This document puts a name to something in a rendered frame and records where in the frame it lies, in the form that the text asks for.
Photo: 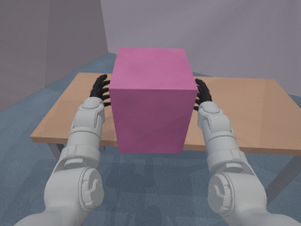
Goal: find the robot right upper arm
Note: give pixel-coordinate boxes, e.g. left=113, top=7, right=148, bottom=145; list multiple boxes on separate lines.
left=207, top=171, right=301, bottom=226

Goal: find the robot left upper arm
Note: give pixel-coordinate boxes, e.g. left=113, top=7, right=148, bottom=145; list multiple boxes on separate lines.
left=13, top=167, right=104, bottom=226

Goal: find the table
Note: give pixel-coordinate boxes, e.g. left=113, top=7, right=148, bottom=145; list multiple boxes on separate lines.
left=30, top=73, right=301, bottom=206

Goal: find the left robot hand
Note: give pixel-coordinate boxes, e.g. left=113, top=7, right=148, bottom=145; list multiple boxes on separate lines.
left=89, top=74, right=111, bottom=107

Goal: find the right robot forearm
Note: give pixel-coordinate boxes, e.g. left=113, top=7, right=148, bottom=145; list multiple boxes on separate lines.
left=197, top=101, right=267, bottom=206

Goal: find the carton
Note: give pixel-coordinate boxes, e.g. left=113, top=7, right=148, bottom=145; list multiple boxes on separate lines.
left=108, top=47, right=198, bottom=153

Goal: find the left robot forearm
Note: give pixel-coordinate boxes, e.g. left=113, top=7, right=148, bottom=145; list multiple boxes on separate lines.
left=43, top=97, right=105, bottom=205

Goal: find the right robot hand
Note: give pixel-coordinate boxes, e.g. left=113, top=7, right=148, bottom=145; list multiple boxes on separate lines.
left=193, top=78, right=213, bottom=111

